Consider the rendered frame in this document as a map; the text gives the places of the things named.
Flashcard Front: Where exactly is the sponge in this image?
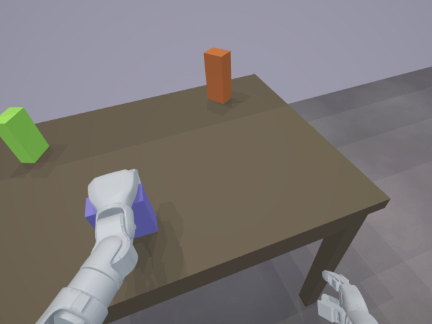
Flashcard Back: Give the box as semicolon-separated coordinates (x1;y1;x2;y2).
85;184;158;238

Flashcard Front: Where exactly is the robot right forearm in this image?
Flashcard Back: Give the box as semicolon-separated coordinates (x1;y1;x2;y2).
345;310;378;324

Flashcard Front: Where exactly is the robot left hand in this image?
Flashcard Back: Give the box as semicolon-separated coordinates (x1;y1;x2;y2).
88;169;141;229

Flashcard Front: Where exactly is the table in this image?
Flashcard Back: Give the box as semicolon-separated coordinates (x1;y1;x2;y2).
0;74;391;324

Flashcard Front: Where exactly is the robot right hand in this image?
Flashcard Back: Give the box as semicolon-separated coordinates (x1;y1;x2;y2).
317;270;369;324

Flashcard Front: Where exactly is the robot left forearm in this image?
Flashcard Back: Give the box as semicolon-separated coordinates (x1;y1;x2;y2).
35;203;138;324

